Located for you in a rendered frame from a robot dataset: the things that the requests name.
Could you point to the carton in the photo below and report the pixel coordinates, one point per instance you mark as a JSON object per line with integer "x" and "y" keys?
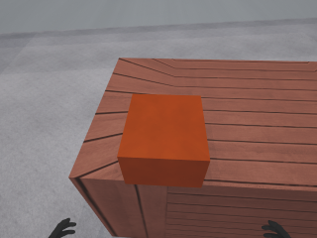
{"x": 164, "y": 141}

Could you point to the pedestal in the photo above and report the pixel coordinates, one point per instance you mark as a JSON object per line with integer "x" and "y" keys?
{"x": 261, "y": 126}

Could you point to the left robot hand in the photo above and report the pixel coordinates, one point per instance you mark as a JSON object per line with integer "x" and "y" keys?
{"x": 58, "y": 233}

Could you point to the right robot hand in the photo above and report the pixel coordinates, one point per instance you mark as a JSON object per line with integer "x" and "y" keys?
{"x": 275, "y": 227}

